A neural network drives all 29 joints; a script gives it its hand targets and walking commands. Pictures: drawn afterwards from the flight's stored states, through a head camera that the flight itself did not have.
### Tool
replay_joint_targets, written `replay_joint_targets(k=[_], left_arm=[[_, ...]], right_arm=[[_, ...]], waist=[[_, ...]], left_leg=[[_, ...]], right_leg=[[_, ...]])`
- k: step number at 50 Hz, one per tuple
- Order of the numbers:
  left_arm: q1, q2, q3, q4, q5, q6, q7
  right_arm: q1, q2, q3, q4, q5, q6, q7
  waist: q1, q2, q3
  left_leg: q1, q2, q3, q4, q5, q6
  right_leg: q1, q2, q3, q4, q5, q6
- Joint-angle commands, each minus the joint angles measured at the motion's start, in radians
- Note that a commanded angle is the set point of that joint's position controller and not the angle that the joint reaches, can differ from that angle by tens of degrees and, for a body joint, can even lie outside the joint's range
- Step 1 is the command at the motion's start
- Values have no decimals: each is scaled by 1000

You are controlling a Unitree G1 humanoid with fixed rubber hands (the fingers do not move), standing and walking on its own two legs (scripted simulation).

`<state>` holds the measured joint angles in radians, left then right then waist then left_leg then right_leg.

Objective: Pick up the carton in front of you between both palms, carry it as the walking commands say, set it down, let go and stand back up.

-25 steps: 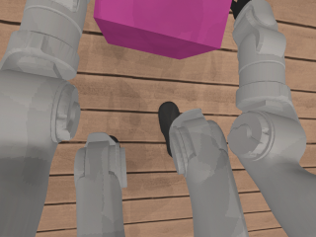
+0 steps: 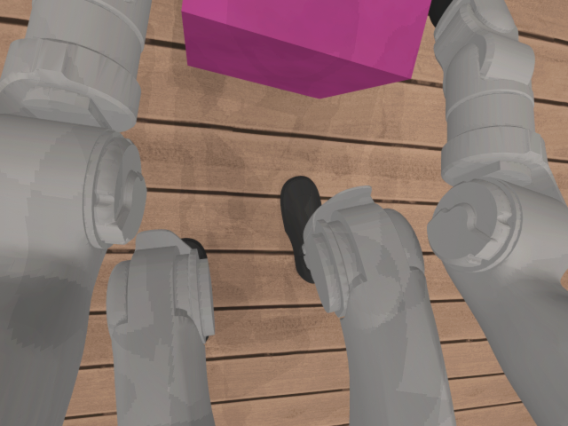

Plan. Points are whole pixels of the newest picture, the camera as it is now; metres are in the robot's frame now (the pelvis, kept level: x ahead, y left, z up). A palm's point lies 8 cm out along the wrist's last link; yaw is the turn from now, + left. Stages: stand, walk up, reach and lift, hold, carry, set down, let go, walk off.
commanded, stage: set down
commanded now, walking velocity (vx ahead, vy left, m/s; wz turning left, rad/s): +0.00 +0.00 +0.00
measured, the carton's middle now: out of the picture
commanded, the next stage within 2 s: let go in 1.62 s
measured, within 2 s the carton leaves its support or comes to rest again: neither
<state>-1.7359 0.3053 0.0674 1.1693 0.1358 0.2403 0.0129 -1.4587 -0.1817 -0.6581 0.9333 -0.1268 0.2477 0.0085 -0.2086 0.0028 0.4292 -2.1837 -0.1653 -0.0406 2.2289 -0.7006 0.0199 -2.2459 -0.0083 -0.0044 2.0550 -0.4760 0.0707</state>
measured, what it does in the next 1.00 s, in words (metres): rises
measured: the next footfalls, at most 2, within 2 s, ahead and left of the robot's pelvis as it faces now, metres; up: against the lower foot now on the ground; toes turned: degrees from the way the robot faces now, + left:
none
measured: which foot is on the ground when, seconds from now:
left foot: down 0.00-1.00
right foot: down 0.00-1.00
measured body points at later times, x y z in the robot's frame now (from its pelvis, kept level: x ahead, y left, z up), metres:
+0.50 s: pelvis +0.00 -0.01 +0.00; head +0.40 +0.00 +0.19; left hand +0.62 +0.07 -0.21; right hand +0.50 -0.29 -0.20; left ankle +0.07 +0.09 -0.35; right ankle +0.14 -0.14 -0.35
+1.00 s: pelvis -0.01 -0.02 +0.06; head +0.36 -0.05 +0.32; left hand +0.65 +0.06 -0.04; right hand +0.52 -0.30 -0.06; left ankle +0.07 +0.09 -0.35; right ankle +0.14 -0.14 -0.35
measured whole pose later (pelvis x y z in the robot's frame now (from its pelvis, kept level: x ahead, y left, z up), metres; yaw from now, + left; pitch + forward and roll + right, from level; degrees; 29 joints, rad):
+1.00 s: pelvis -0.01 -0.02 +0.06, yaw +1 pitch +41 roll -2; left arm -1.76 0.56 -0.05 1.20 -0.06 0.29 -0.06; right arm -1.39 -0.16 -0.43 0.77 0.07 0.27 -0.18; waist -0.24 0.06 0.29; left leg -2.07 -0.06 -0.01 1.99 -0.64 0.02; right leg -2.15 0.01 -0.02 1.85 -0.41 0.02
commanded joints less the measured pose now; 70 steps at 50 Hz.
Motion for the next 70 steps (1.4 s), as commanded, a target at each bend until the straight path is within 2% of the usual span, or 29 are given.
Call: replay_joint_targets(k=[1,5,9,11,13,15,18,20,21,24,25,26,28,31,33,34,38,39,41,42,45,49,52,57,61,63,70], left_arm=[[-222,-581,-95,-20,-21,-2,-150],[-200,-546,-69,-3,6,3,-151],[-193,-511,-63,0,14,2,-149],[-200,-478,-70,-8,15,-1,-144],[-200,-379,-64,-19,14,-7,-126],[-218,-202,-64,-50,8,-18,-88],[-270,173,-94,-103,-49,-41,6],[-361,214,-165,-115,-134,-54,30],[-388,219,-200,-115,-174,-61,32],[-442,201,-289,-141,-262,-72,18],[-461,198,-313,-160,-278,-73,11],[-465,186,-333,-162,-300,-71,3],[-485,203,-355,-173,-326,-64,-6],[-481,265,-349,-153,-338,-45,-14],[-476,310,-313,-138,-323,-28,-22],[-466,326,-294,-136,-314,-20,-24],[-458,389,-222,-153,-274,13,-29],[-462,392,-211,-168,-271,22,-30],[-434,382,-179,-126,-253,39,-36],[-402,380,-157,-91,-239,44,-42],[-334,367,-106,-47,-207,39,-62],[-330,358,-86,-74,-182,27,-73],[-327,347,-87,-96,-176,39,-74],[-319,316,-97,-188,-171,69,-69],[-295,293,-99,-246,-168,90,-70],[-266,282,-90,-249,-161,98,-70],[-180,271,-30,-238,-105,89,-82]], right_arm=[[-435,560,186,-30,42,-18,144],[-400,528,152,-4,19,-16,141],[-373,505,123,14,8,-21,134],[-352,483,107,24,9,-27,127],[-318,390,79,27,2,-40,105],[-238,244,33,40,-1,-66,59],[-93,-117,-54,103,11,-139,-54],[-135,-175,-12,97,65,-180,-93],[-182,-191,27,77,102,-196,-100],[-230,-211,98,65,178,-212,-97],[-234,-203,122,62,204,-209,-94],[-231,-198,140,52,219,-205,-93],[-242,-208,166,20,252,-192,-101],[-242,-219,185,-27,273,-160,-126],[-253,-203,209,-67,280,-130,-148],[-268,-205,213,-107,277,-116,-161],[-268,-180,239,-231,268,-52,-204],[-263,-181,233,-257,259,-37,-212],[-229,-148,237,-270,243,-10,-217],[-213,-120,246,-256,237,1,-214],[-192,-84,242,-269,205,8,-203],[-167,-80,232,-283,187,8,-188],[-145,-103,214,-311,188,15,-180],[-97,-129,199,-368,202,31,-170],[-54,-137,189,-403,207,45,-157],[-26,-133,183,-403,200,52,-152],[56,-81,164,-401,170,49,-133]], waist=[[-29,258,-804],[-23,255,-757],[-34,237,-750],[-35,248,-758],[-54,240,-776],[-60,257,-812],[-102,274,-883],[-144,269,-952],[-147,286,-1005],[-187,338,-1105],[-184,358,-1151],[-199,357,-1165],[-203,343,-1215],[-201,300,-1278],[-168,268,-1304],[-166,240,-1327],[-129,180,-1450],[-131,175,-1470],[-128,162,-1428],[-110,154,-1374],[-96,127,-1286],[-103,154,-1310],[-123,189,-1364],[-139,254,-1502],[-144,280,-1575],[-148,282,-1569],[-125,272,-1515]], left_leg=[[318,53,-42,-266,293,5],[311,57,-50,-266,283,7],[327,63,-60,-266,297,9],[350,69,-62,-265,314,8],[382,81,-69,-260,340,3],[419,93,-67,-260,358,-6],[504,124,-77,-256,424,-36],[532,133,-101,-232,488,-39],[561,137,-108,-221,516,-40],[651,149,-120,-190,591,-40],[678,151,-110,-182,605,-45],[670,150,-99,-178,591,-47],[635,147,-70,-179,528,-48],[543,134,-24,-190,384,-40],[460,119,9,-209,285,-33],[409,113,21,-224,242,-27],[329,87,63,-285,178,1],[332,84,65,-303,172,8],[313,76,69,-340,146,20],[298,75,67,-359,134,24],[253,77,56,-406,118,24],[333,73,48,-474,161,12],[460,71,44,-526,192,5],[681,63,42,-602,317,-14],[807,61,41,-663,406,-26],[844,61,37,-701,437,-30],[875,66,32,-854,470,-36]], right_leg=[[427,56,-46,-34,237,-45],[393,53,-43,-30,210,-45],[386,53,-49,-26,211,-40],[386,51,-51,-23,216,-37],[398,44,-60,-21,223,-28],[416,38,-70,-22,234,-19],[402,19,-91,-38,270,-10],[432,14,-88,-33,339,-16],[442,9,-82,-26,371,-21],[427,2,-84,-19,421,-32],[449,-1,-81,-24,443,-36],[475,-1,-82,-33,460,-41],[580,-3,-77,-45,492,-46],[764,2,-64,-62,508,-52],[893,11,-45,-83,503,-58],[974,17,-40,-91,509,-60],[1188,45,-30,-133,521,-60],[1209,50,-31,-148,516,-59],[1171,60,-39,-188,464,-54],[1128,60,-41,-205,430,-49],[1062,57,-42,-251,392,-36],[1006,54,-61,-306,411,-26],[957,52,-87,-357,404,-21],[938,55,-111,-446,466,-21],[957,58,-115,-520,520,-20],[966,60,-115,-564,539,-19],[1063,54,-90,-703,596,-14]])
